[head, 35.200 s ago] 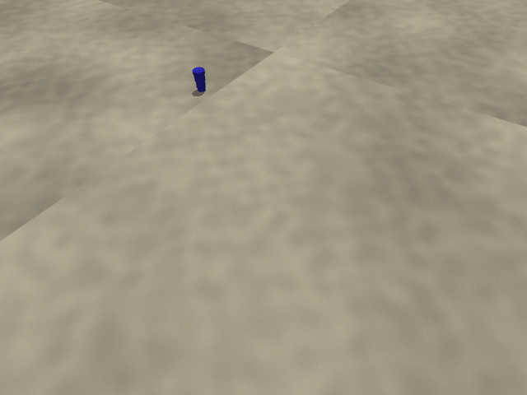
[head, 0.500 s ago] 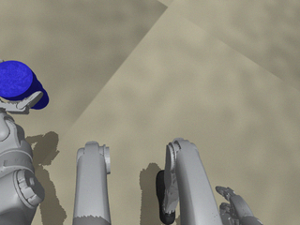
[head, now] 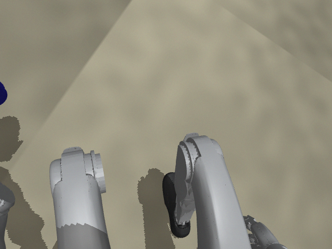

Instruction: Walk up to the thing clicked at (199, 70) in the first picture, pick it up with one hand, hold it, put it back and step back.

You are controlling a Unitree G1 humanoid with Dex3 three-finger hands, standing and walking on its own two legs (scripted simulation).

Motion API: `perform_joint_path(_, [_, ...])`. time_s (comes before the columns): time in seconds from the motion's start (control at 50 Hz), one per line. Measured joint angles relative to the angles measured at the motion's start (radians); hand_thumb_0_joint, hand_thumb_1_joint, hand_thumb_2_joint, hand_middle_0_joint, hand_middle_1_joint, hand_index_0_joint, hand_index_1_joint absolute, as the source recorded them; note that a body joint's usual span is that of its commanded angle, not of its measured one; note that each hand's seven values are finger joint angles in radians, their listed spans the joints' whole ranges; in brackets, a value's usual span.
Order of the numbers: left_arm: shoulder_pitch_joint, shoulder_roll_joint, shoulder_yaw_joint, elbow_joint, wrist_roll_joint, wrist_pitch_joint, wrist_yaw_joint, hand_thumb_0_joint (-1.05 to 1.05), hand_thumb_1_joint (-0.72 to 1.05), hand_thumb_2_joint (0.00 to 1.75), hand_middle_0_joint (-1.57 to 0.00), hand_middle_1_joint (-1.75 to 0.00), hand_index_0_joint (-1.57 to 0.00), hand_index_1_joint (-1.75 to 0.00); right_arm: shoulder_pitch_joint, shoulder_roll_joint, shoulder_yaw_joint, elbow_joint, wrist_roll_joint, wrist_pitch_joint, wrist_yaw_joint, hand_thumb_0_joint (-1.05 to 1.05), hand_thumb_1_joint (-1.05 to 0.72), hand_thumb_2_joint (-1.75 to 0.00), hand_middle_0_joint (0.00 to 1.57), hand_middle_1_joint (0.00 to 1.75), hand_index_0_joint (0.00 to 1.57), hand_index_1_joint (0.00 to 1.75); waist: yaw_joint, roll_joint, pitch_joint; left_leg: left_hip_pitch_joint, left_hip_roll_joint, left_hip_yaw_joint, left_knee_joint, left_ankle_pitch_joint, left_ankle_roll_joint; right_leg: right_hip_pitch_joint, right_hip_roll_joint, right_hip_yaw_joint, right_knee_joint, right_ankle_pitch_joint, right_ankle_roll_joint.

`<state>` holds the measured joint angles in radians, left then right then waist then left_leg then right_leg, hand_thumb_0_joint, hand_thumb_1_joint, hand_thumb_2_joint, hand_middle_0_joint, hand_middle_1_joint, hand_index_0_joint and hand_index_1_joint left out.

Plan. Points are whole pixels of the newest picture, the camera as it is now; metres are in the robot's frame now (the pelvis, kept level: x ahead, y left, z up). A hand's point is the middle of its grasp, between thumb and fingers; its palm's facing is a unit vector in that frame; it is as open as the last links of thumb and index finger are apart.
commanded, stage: crouch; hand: left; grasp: from the side
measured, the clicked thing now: out of the picture +0.47 +0.36 -0.11
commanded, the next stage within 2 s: lower in 0.50 s
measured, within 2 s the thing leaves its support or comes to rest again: neither
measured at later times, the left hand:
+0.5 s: hand out of the picture +0.48 +0.39 -0.12, palm faces +0.59 -0.81 -0.07, open 11.4 cm
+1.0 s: hand out of the picture +0.48 +0.38 -0.17, palm faces +0.59 -0.80 -0.06, open 11.4 cm
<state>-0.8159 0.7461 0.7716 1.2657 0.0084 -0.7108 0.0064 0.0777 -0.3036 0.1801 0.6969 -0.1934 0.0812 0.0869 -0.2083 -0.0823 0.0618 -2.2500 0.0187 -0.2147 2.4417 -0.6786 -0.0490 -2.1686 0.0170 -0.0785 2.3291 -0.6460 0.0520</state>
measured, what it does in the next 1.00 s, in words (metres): stands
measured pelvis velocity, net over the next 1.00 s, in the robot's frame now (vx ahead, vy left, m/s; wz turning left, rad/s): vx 0.00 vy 0.01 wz -0.09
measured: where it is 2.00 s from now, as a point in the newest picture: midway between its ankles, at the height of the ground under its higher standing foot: (136, 226)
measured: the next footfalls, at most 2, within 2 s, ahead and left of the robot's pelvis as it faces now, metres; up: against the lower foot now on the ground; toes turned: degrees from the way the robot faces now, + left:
none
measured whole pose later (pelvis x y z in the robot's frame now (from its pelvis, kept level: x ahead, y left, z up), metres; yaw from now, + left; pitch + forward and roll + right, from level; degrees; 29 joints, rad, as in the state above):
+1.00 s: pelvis +0.00 +0.01 -0.04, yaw -5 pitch +19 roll -14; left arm -0.78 0.97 0.82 1.38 0.00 -0.81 0.01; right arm -0.05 -0.37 0.38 0.58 -0.29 0.11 0.11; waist -0.26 -0.21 0.25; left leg -2.27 0.02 -0.32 2.61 -0.70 -0.04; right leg -2.15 0.06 -0.15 2.41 -0.63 0.07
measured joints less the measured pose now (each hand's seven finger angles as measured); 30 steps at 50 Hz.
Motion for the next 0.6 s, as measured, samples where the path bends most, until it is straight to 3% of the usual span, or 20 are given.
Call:
perform_joint_path(0.22, [0.008, 0.06, 0.0, 0.002, -0.011, 0.007, -0.032, -0.02, -0.61, 0.9, -0.73, -1.19, -0.7, -1.19, -0.028, -0.026, 0.044, -0.025, -0.019, 0.013, 0.013, 0.0, -0.88, -0.9, 0.21, 0.3, 0.21, 0.3, -0.008, -0.016, 0.051, -0.035, -0.009, -0.028, 0.067, -0.009, 0.005, -0.017, 0.007, -0.016, 0.044, -0.004, 0.012])
perform_joint_path(0.44, [0.021, 0.094, 0.028, -0.007, -0.001, -0.008, -0.023, -0.02, -0.61, 0.91, -0.72, -1.2, -0.69, -1.21, -0.066, -0.044, 0.082, -0.066, -0.039, 0.022, 0.022, -0.01, -0.87, -0.9, 0.21, 0.3, 0.21, 0.3, -0.018, -0.048, 0.093, -0.035, -0.011, -0.056, 0.105, -0.021, 0.002, -0.01, 0.014, -0.035, 0.063, -0.007, 0.011])
perform_joint_path(0.6, [0.03, 0.131, 0.022, 0.008, -0.007, -0.012, -0.036, -0.02, -0.61, 0.91, -0.72, -1.21, -0.69, -1.21, -0.086, -0.061, 0.102, -0.083, -0.049, 0.027, 0.025, -0.01, -0.88, -0.9, 0.21, 0.3, 0.21, 0.3, -0.024, -0.053, 0.112, -0.034, -0.012, -0.066, 0.12, -0.024, 0.004, -0.006, 0.018, -0.042, 0.07, -0.006, 0.015])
